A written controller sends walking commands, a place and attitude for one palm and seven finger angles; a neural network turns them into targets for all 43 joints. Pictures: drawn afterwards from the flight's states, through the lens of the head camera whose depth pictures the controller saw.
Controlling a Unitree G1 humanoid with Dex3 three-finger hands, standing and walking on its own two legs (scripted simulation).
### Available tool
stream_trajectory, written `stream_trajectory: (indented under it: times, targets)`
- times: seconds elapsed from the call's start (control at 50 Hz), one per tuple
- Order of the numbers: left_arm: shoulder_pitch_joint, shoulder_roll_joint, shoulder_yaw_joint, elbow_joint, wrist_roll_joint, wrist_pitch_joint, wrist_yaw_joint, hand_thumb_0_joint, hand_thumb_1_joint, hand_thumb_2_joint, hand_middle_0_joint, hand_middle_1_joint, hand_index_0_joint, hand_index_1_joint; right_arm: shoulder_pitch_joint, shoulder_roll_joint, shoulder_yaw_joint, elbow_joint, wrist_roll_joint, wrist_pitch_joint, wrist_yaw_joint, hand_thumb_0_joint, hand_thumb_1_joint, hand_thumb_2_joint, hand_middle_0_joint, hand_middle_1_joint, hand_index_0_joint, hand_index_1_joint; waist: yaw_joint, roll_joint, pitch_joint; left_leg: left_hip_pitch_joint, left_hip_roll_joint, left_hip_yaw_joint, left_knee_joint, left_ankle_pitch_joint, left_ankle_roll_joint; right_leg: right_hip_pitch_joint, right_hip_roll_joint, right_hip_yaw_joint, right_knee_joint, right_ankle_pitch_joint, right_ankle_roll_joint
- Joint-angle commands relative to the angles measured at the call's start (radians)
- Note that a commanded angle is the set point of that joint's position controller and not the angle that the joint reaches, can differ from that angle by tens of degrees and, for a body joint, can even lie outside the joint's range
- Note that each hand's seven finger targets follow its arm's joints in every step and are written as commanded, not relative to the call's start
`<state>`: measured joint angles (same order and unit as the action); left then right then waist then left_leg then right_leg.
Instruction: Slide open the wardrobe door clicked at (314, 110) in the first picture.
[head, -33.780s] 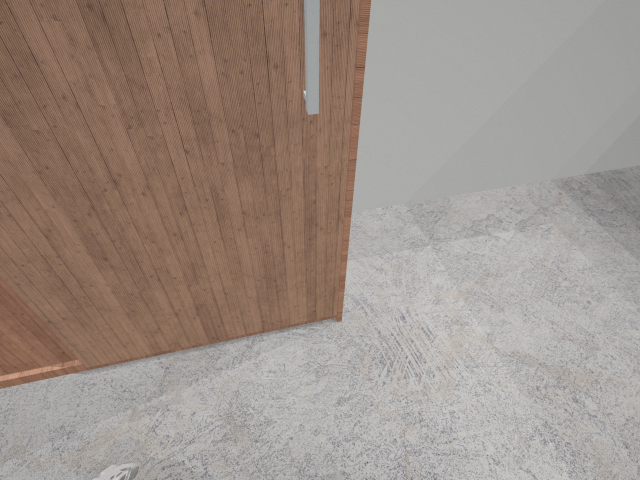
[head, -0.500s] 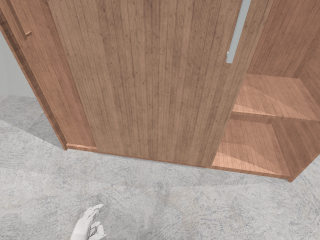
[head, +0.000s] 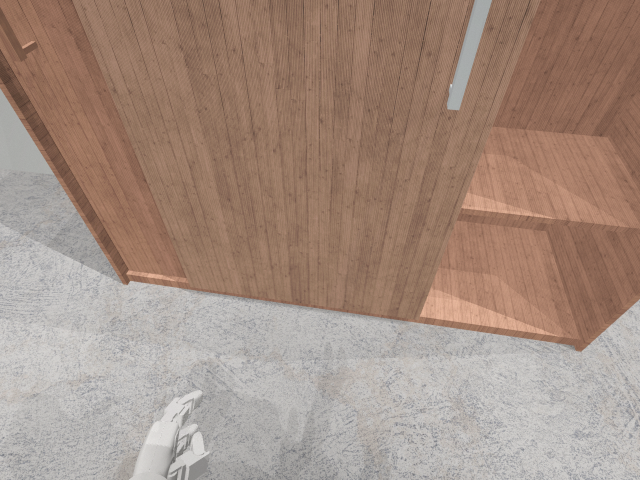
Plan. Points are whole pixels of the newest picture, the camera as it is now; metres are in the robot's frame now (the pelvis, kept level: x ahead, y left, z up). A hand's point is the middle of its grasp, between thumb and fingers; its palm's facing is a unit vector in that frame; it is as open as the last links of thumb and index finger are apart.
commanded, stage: stop stepping back and stand still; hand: right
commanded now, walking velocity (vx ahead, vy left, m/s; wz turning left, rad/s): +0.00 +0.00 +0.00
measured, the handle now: (474, 21) +0.75 -0.21 +0.25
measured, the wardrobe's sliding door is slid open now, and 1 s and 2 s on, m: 0.55 0.55 0.55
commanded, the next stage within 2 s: let the arm hang, fingers relaxed in 0.10 s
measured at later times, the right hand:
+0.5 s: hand out of the picture +0.06 -0.19 -0.16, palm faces -0.06 +0.97 -0.22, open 7.4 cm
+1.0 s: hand out of the picture +0.03 -0.27 -0.14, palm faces +0.01 +0.93 -0.37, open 7.4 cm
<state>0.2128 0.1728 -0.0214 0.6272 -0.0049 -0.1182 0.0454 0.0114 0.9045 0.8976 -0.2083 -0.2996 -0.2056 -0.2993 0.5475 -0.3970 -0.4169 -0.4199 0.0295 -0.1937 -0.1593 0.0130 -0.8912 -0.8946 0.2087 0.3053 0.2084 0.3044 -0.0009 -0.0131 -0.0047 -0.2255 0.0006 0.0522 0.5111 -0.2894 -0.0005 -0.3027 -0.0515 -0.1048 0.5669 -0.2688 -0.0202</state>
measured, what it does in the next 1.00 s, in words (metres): stands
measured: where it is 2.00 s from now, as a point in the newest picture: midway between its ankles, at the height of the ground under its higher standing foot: outside the picture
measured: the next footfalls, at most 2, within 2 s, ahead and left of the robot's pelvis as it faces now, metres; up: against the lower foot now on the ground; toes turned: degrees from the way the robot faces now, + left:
none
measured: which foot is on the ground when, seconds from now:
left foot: down 0.00-1.00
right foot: down 0.00-1.00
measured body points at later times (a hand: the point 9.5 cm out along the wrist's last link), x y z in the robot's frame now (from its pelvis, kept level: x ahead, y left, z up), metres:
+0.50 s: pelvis -0.03 +0.00 +0.00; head -0.01 -0.01 +0.44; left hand +0.09 +0.28 -0.12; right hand +0.06 -0.25 -0.14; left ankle -0.01 +0.12 -0.73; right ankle +0.02 -0.10 -0.73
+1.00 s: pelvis -0.02 -0.01 +0.01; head -0.01 +0.00 +0.46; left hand +0.05 +0.27 -0.14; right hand +0.03 -0.32 -0.12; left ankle -0.01 +0.12 -0.73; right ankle +0.02 -0.10 -0.73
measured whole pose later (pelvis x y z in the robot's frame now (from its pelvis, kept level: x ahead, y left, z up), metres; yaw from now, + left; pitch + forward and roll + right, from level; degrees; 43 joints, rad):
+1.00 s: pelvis -0.02 -0.01 +0.01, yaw -2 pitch -1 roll +1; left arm 0.15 0.30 0.01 1.10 0.02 0.01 0.00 0.01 0.91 0.90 -0.21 -0.30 -0.20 -0.30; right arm 0.15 -0.35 -0.02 1.11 -0.02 0.00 0.00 0.01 -0.91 -0.89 0.20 0.30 0.20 0.30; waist 0.00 -0.03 0.03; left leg -0.16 0.03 0.07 0.39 -0.21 -0.01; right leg -0.23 -0.01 -0.09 0.40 -0.16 -0.04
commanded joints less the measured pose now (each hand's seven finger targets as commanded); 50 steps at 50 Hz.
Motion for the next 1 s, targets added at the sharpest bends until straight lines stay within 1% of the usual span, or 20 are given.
stream_trajectory:
  times: [0.0, 0.02, 0.1, 0.16, 0.18, 0.2, 0.22, 0.24, 0.26, 0.3, 0.34, 0.36, 0.4, 0.44, 0.48, 0.58, 0.6, 0.78, 0.86, 0.98]
  targets:
    - [-0.095, 0.155, 0.054, -0.157, -0.002, -0.046, 0.031, 0.0, 0.9, 0.9, -0.2, -0.3, -0.2, -0.3, -0.115, -0.193, -0.111, -0.237, -0.001, -0.047, -0.013, 0.0, -0.9, -0.9, 0.2, 0.3, 0.2, 0.3, -0.005, -0.031, -0.099, 0.035, 0.064, -0.085, -0.063, 0.233, 0.001, 0.054, -0.084, 0.123, -0.141, 0.197, -0.008]
    - [-0.092, 0.149, 0.05, -0.156, -0.001, -0.049, 0.033, 0.0, 0.9, 0.9, -0.2, -0.3, -0.2, -0.3, -0.132, -0.176, -0.091, -0.254, -0.004, -0.049, -0.012, 0.0, -0.9, -0.9, 0.2, 0.3, 0.2, 0.3, -0.006, -0.042, -0.097, 0.043, 0.057, -0.077, -0.059, 0.221, -0.001, 0.052, -0.085, 0.126, -0.152, 0.187, -0.01]
    - [-0.092, 0.148, 0.051, -0.159, 0.002, -0.061, 0.038, 0.0, 0.9, 0.9, -0.2, -0.3, -0.2, -0.3, -0.147, -0.199, -0.107, -0.314, -0.009, -0.057, -0.023, 0.0, -0.9, -0.9, 0.2, 0.3, 0.2, 0.3, -0.015, -0.114, -0.112, 0.062, 0.054, -0.075, -0.066, 0.218, 0.001, 0.062, -0.074, 0.115, -0.16, 0.171, -0.009]
    - [-0.081, 0.146, 0.052, -0.155, 0.002, -0.063, 0.033, 0.0, 0.9, 0.9, -0.2, -0.3, -0.2, -0.3, -0.112, -0.171, -0.098, -0.293, -0.009, -0.059, -0.026, 0.0, -0.9, -0.9, 0.2, 0.3, 0.2, 0.3, -0.014, -0.121, -0.111, 0.069, 0.051, -0.076, -0.075, 0.223, 0.005, 0.06, -0.068, 0.11, -0.161, 0.167, -0.001]
    - [-0.137, 0.359, 0.111, 0.092, 0.011, -0.081, -0.056, 0.0, 0.9, 0.9, -0.2, -0.3, -0.2, -0.3, -0.103, -0.002, 0.321, 0.552, -0.066, 0.101, 0.123, 0.0, -0.9, -0.9, 0.2, 0.3, 0.2, 0.3, 0.04, -0.08, -0.047, -0.045, 0.133, -0.031, 0.046, 0.366, 0.01, 0.002, -0.088, 0.115, 0.003, 0.374, -0.01]
    - [-0.071, 0.312, 0.115, 0.08, 0.0, -0.018, -0.052, 0.0, 0.9, 0.9, -0.2, -0.3, -0.2, -0.3, -0.114, 0.009, 0.308, 0.568, -0.058, 0.178, 0.144, 0.0, -0.9, -0.9, 0.2, 0.3, 0.2, 0.3, 0.028, -0.081, -0.113, -0.05, 0.123, -0.082, 0.017, 0.309, 0.013, 0.06, -0.102, 0.098, -0.021, 0.425, -0.001]
    - [-0.063, 0.312, 0.109, 0.053, -0.002, 0.008, -0.049, 0.0, 0.9, 0.9, -0.2, -0.3, -0.2, -0.3, -0.133, -0.001, 0.304, 0.555, -0.053, 0.199, 0.149, 0.0, -0.9, -0.9, 0.2, 0.3, 0.2, 0.3, 0.026, -0.11, -0.087, -0.063, 0.104, -0.046, 0.039, 0.195, 0.008, 0.035, -0.12, 0.115, -0.048, 0.383, -0.011]
    - [-0.074, 0.313, 0.1, 0.061, 0.005, 0.024, -0.05, 0.0, 0.9, 0.9, -0.2, -0.3, -0.2, -0.3, -0.169, 0.006, 0.307, 0.592, -0.051, 0.194, 0.153, 0.0, -0.9, -0.9, 0.2, 0.3, 0.2, 0.3, 0.014, -0.098, -0.095, -0.054, 0.079, -0.02, 0.087, 0.085, 0.01, -0.03, -0.144, 0.158, -0.083, 0.328, -0.038]
    - [-0.096, 0.32, 0.092, 0.061, 0.01, 0.04, -0.051, 0.0, 0.9, 0.9, -0.2, -0.3, -0.2, -0.3, -0.199, -0.011, 0.308, 0.642, -0.053, 0.189, 0.156, 0.0, -0.9, -0.9, 0.2, 0.3, 0.2, 0.3, 0.004, -0.069, -0.078, -0.04, 0.066, -0.02, 0.106, 0.034, 0.012, -0.07, -0.153, 0.195, -0.115, 0.292, -0.06]
    - [-0.113, 0.333, 0.082, 0.07, 0.021, 0.057, -0.052, 0.0, 0.9, 0.9, -0.2, -0.3, -0.2, -0.3, -0.24, -0.046, 0.319, 0.749, -0.059, 0.184, 0.157, 0.0, -0.9, -0.9, 0.2, 0.3, 0.2, 0.3, -0.008, 0.078, -0.065, 0.0, 0.067, -0.032, 0.07, 0.058, 0.023, -0.082, -0.141, 0.217, -0.133, 0.261, -0.063]
    - [-0.116, 0.335, 0.079, 0.098, 0.024, 0.07, -0.054, 0.0, 0.9, 0.9, -0.2, -0.3, -0.2, -0.3, -0.283, -0.071, 0.332, 0.866, -0.062, 0.177, 0.159, 0.0, -0.9, -0.9, 0.2, 0.3, 0.2, 0.3, -0.005, 0.164, -0.082, 0.004, 0.108, -0.071, 0.008, 0.108, 0.037, -0.049, -0.096, 0.191, -0.106, 0.213, -0.046]
    - [-0.111, 0.326, 0.077, 0.116, 0.026, 0.079, -0.056, 0.0, 0.9, 0.9, -0.2, -0.3, -0.2, -0.3, -0.308, -0.075, 0.341, 0.923, -0.061, 0.178, 0.159, 0.0, -0.9, -0.9, 0.2, 0.3, 0.2, 0.3, 0.005, 0.181, -0.071, -0.029, 0.128, -0.096, -0.023, 0.08, 0.045, -0.024, -0.073, 0.174, -0.091, 0.163, -0.038]
    - [-0.098, 0.314, 0.069, 0.144, 0.03, 0.096, -0.057, 0.0, 0.9, 0.9, -0.2, -0.3, -0.2, -0.3, -0.345, -0.078, 0.36, 1.018, -0.058, 0.181, 0.156, 0.0, -0.9, -0.9, 0.2, 0.3, 0.2, 0.3, 0.019, 0.157, -0.062, -0.077, 0.149, -0.127, -0.075, 0.037, 0.061, 0.031, -0.043, 0.153, -0.077, 0.117, -0.029]
    - [-0.1, 0.292, 0.062, 0.178, 0.033, 0.109, -0.057, 0.0, 0.9, 0.9, -0.2, -0.3, -0.2, -0.3, -0.365, -0.069, 0.373, 1.098, -0.055, 0.185, 0.154, 0.0, -0.9, -0.9, 0.2, 0.3, 0.2, 0.3, 0.026, 0.038, -0.037, -0.113, 0.15, -0.141, -0.116, -0.054, 0.062, 0.056, -0.036, 0.147, -0.105, 0.047, -0.022]
    - [-0.098, 0.29, 0.059, 0.209, 0.034, 0.116, -0.055, 0.0, 0.9, 0.9, -0.2, -0.3, -0.2, -0.3, -0.368, -0.072, 0.379, 1.168, -0.053, 0.185, 0.154, 0.0, -0.9, -0.9, 0.2, 0.3, 0.2, 0.3, 0.022, -0.042, -0.015, -0.1, 0.135, -0.138, -0.137, -0.104, 0.058, 0.04, -0.041, 0.157, -0.148, -0.02, -0.02]
    - [-0.067, 0.288, 0.066, 0.291, 0.03, 0.117, -0.042, 0.0, 0.9, 0.9, -0.2, -0.3, -0.2, -0.3, -0.34, -0.069, 0.374, 1.313, -0.048, 0.176, 0.153, 0.0, -0.9, -0.9, 0.2, 0.3, 0.2, 0.3, 0.014, -0.138, -0.03, -0.037, 0.125, -0.133, -0.174, -0.103, 0.064, 0.035, -0.053, 0.168, -0.191, -0.086, -0.018]
    - [-0.056, 0.298, 0.069, 0.299, 0.027, 0.117, -0.04, 0.0, 0.9, 0.9, -0.2, -0.3, -0.2, -0.3, -0.334, -0.078, 0.373, 1.332, -0.048, 0.174, 0.154, 0.0, -0.9, -0.9, 0.2, 0.3, 0.2, 0.3, 0.011, -0.103, -0.042, -0.02, 0.122, -0.126, -0.182, -0.094, 0.061, 0.043, -0.059, 0.172, -0.189, -0.077, -0.018]
    - [-0.029, 0.32, 0.081, 0.391, 0.027, 0.115, -0.031, 0.0, 0.9, 0.9, -0.2, -0.3, -0.2, -0.3, -0.357, -0.08, 0.372, 1.459, -0.048, 0.177, 0.155, 0.0, -0.9, -0.9, 0.2, 0.3, 0.2, 0.3, 0.008, -0.015, 0.033, -0.027, 0.118, -0.109, -0.223, -0.117, 0.055, 0.04, -0.08, 0.196, -0.261, -0.124, -0.023]
    - [-0.04, 0.322, 0.076, 0.415, 0.026, 0.111, -0.034, 0.0, 0.9, 0.9, -0.2, -0.3, -0.2, -0.3, -0.387, -0.093, 0.376, 1.482, -0.045, 0.17, 0.154, 0.0, -0.9, -0.9, 0.2, 0.3, 0.2, 0.3, 0.011, 0.033, 0.024, -0.015, 0.129, -0.107, -0.236, -0.071, 0.049, 0.081, -0.079, 0.183, -0.26, -0.033, -0.02]
    - [-0.1, 0.344, 0.07, 0.431, 0.025, 0.1, -0.039, 0.0, 0.9, 0.9, -0.2, -0.3, -0.2, -0.3, -0.422, -0.109, 0.382, 1.49, -0.044, 0.166, 0.153, 0.0, -0.9, -0.9, 0.2, 0.3, 0.2, 0.3, 0.001, 0.017, 0.01, 0.034, 0.126, -0.09, -0.217, 0.058, 0.031, 0.115, -0.097, 0.19, -0.301, 0.081, -0.023]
